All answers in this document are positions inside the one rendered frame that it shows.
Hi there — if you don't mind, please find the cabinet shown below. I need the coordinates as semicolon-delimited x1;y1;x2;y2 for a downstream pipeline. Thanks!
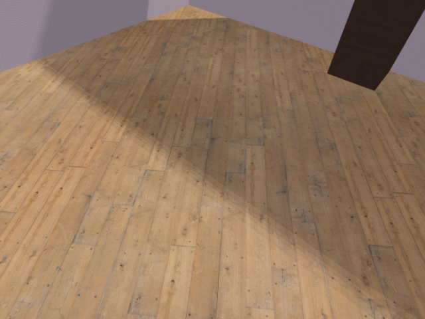
327;0;425;91

